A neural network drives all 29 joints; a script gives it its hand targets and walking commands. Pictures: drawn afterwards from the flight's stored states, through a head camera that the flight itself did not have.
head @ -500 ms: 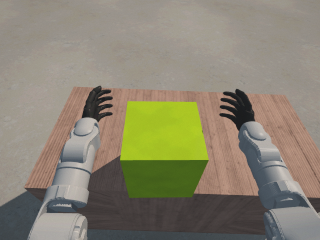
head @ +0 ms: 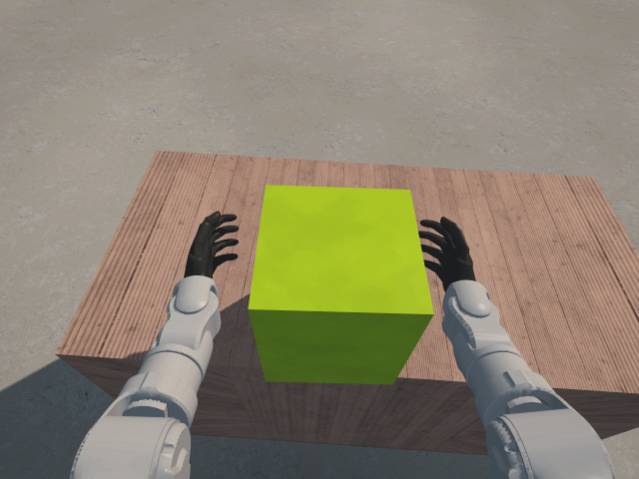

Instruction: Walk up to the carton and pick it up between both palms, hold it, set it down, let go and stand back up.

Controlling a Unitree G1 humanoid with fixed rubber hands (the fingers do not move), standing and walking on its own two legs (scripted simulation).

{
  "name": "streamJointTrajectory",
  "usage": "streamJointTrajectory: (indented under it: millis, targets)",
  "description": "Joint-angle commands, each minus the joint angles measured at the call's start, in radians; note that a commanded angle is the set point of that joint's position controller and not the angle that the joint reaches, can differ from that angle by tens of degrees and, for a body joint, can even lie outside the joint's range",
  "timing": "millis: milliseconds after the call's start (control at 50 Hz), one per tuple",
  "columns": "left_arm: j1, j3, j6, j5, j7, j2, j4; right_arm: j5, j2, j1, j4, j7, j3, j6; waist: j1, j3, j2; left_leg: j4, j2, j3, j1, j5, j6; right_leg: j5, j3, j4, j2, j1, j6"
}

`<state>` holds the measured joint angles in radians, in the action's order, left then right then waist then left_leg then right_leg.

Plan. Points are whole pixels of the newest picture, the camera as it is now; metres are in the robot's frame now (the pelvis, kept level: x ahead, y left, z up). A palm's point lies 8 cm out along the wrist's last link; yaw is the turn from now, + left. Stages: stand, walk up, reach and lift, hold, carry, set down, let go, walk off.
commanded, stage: reach and lift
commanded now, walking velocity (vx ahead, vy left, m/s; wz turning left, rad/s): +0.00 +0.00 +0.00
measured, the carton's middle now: (333, 291) +0.41 -0.01 -0.05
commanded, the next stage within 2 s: none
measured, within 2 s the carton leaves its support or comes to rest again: neither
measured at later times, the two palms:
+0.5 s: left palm (223, 283) +0.40 +0.16 -0.02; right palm (453, 286) +0.40 -0.18 -0.02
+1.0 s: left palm (234, 295) +0.38 +0.14 -0.02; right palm (442, 308) +0.37 -0.16 -0.03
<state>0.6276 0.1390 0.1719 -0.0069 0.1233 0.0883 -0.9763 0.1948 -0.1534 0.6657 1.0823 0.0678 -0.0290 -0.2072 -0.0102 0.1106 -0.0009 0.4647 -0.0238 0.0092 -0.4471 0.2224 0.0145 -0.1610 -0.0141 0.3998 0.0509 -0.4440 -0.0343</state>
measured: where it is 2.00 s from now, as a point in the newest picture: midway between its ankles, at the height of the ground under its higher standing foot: outside the picture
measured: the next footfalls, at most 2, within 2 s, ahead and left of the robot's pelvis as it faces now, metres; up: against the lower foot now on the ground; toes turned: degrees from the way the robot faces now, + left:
none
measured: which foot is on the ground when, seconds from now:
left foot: down 0.00-1.00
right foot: down 0.00-1.00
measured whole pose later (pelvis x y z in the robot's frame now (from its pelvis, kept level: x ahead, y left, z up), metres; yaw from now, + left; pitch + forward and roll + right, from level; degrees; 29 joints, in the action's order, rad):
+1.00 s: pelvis -0.02 -0.01 -0.03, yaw +2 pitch +21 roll -1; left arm 0.76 0.32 0.56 0.13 0.13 0.02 -1.32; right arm -0.25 -0.02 0.71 1.21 0.12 -0.40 -0.47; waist 0.04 0.19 0.04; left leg 0.70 -0.01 0.05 -0.78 0.28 0.02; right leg -0.25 -0.06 0.66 0.03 -0.77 -0.04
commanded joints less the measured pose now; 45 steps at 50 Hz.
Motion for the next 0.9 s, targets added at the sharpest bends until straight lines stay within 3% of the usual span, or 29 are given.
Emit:
streamJointTrajectory:
  millis: [0,80,140,160,200,220,260,320,400,460,500,540,580,620,680,700,720,800,820,860,880]
  targets:
    - [0.518,-0.034,0.150,-0.036,0.025,0.085,0.128,-0.004,-0.199,0.485,-0.142,0.011,-0.060,-0.114,0.029,0.716,0.043,0.078,0.011,-0.025,0.165,-0.374,0.070,0.388,-0.001,0.082,-0.003,0.210,0.035]
    - [0.491,-0.045,0.207,-0.064,0.032,0.061,-0.103,-0.015,-0.178,0.498,-0.008,0.007,-0.037,-0.146,0.026,0.696,-0.002,0.107,0.002,-0.015,0.082,-0.298,0.054,0.283,-0.009,0.114,-0.008,0.102,0.031]
    - [0.503,-0.032,0.253,-0.064,0.026,0.062,-0.218,0.027,-0.166,0.512,0.087,-0.004,0.014,-0.180,-0.012,0.690,-0.008,0.154,0.005,-0.016,0.037,-0.320,0.055,0.265,-0.007,0.161,-0.011,0.052,0.027]
    - [0.537,-0.040,0.276,-0.066,0.031,0.068,-0.221,0.039,-0.172,0.525,0.098,-0.009,0.019,-0.198,-0.014,0.703,0.028,0.166,0.004,-0.015,0.022,-0.301,0.058,0.221,-0.002,0.177,-0.014,0.031,0.027]
    - [0.556,-0.033,0.296,-0.076,0.037,0.084,-0.271,0.050,-0.179,0.551,0.125,-0.010,0.028,-0.217,-0.022,0.690,0.022,0.185,0.005,-0.021,-0.003,-0.283,0.061,0.193,-0.004,0.193,-0.013,-0.004,0.025]
    - [0.569,-0.035,0.303,-0.075,0.038,0.083,-0.260,0.062,-0.184,0.560,0.135,-0.009,0.035,-0.222,-0.026,0.725,0.036,0.197,0.006,-0.020,-0.005,-0.298,0.063,0.209,0.000,0.203,-0.013,-0.018,0.026]
    - [0.573,-0.031,0.317,-0.093,0.032,0.095,-0.245,0.100,-0.174,0.556,0.155,-0.008,0.071,-0.227,-0.021,0.763,0.009,0.217,0.010,-0.027,-0.032,-0.312,0.059,0.255,0.011,0.220,-0.017,0.010,0.037]
    - [0.586,-0.050,0.335,-0.106,0.030,0.079,-0.212,0.108,-0.188,0.555,0.149,-0.004,0.077,-0.240,-0.006,0.819,0.034,0.245,0.011,-0.020,-0.037,-0.334,0.069,0.260,0.005,0.248,-0.011,-0.030,0.039]
    - [0.576,-0.033,0.332,-0.117,0.007,0.104,-0.238,0.104,-0.168,0.588,0.135,0.012,0.095,-0.237,0.005,0.797,-0.042,0.270,0.027,-0.026,-0.143,-0.273,0.045,0.277,0.028,0.268,-0.023,0.025,0.059]
    - [0.606,-0.055,0.340,-0.131,0.015,0.080,-0.148,0.055,-0.169,0.612,0.062,0.018,0.030,-0.259,0.030,0.912,-0.011,0.295,0.022,-0.025,-0.087,-0.320,0.069,0.306,0.004,0.286,-0.005,-0.027,0.053]
    - [0.574,-0.055,0.328,-0.099,0.006,0.055,-0.160,0.054,-0.145,0.598,0.093,0.020,0.030,-0.257,0.024,0.904,0.017,0.305,0.023,-0.016,-0.045,-0.348,0.075,0.322,-0.001,0.278,-0.005,-0.039,0.049]
    - [0.539,-0.022,0.321,-0.081,-0.010,0.050,-0.201,0.030,-0.114,0.591,0.092,0.029,0.038,-0.251,0.021,0.842,-0.045,0.304,0.036,-0.031,-0.106,-0.307,0.052,0.331,0.012,0.275,-0.012,0.010,0.058]
    - [0.538,0.020,0.329,-0.044,-0.015,0.040,-0.204,-0.016,-0.055,0.588,0.097,0.043,0.015,-0.247,0.016,0.809,-0.070,0.290,0.042,-0.029,-0.227,-0.232,0.028,0.314,0.039,0.285,-0.032,0.093,0.071]
    - [0.573,0.033,0.344,-0.029,-0.008,0.013,-0.162,-0.036,0.010,0.605,0.059,0.040,0.003,-0.244,0.003,0.830,-0.060,0.268,0.045,-0.034,-0.277,-0.217,0.021,0.289,0.053,0.289,-0.040,0.138,0.076]
    - [0.581,0.026,0.333,0.026,-0.010,-0.056,-0.149,-0.115,0.068,0.604,0.016,0.033,-0.039,-0.247,0.021,0.890,-0.017,0.276,0.042,-0.032,-0.200,-0.252,0.036,0.340,0.037,0.289,-0.034,0.140,0.073]
    - [0.583,0.019,0.328,0.041,-0.013,-0.092,-0.142,-0.156,0.090,0.616,0.000,0.041,-0.067,-0.256,0.045,0.900,-0.041,0.279,0.038,-0.034,-0.180,-0.268,0.038,0.384,0.025,0.291,-0.025,0.129,0.072]
    - [0.611,0.004,0.333,0.056,-0.020,-0.136,-0.111,-0.194,0.144,0.629,-0.036,0.040,-0.074,-0.268,0.040,0.928,-0.018,0.279,0.045,-0.037,-0.179,-0.271,0.043,0.406,0.022,0.287,-0.028,0.138,0.073]
    - [0.675,-0.070,0.362,0.193,-0.133,-0.551,-0.194,-0.468,0.640,0.663,-0.030,-0.049,-0.074,-0.287,0.084,0.849,-0.012,0.239,0.047,-0.041,-0.193,-0.192,0.037,0.458,-0.016,0.258,-0.040,0.207,0.071]
    - [0.663,-0.098,0.381,0.217,-0.149,-0.644,-0.213,-0.501,0.739,0.632,-0.012,-0.077,-0.055,-0.291,0.079,0.834,0.012,0.222,0.052,-0.031,-0.162,-0.188,0.035,0.452,-0.014,0.252,-0.042,0.219,0.067]
    - [0.646,-0.113,0.412,0.237,-0.151,-0.676,-0.248,-0.540,0.787,0.567,0.053,-0.101,-0.055,-0.296,0.089,0.806,0.032,0.195,0.046,-0.029,-0.146,-0.182,0.037,0.467,-0.016,0.243,-0.044,0.237,0.057]
    - [0.642,-0.099,0.420,0.250,-0.145,-0.669,-0.249,-0.549,0.789,0.553,0.060,-0.106,-0.055,-0.300,0.075,0.782,0.038,0.184,0.045,-0.028,-0.155,-0.164,0.032,0.436,-0.019,0.243,-0.041,0.232,0.052]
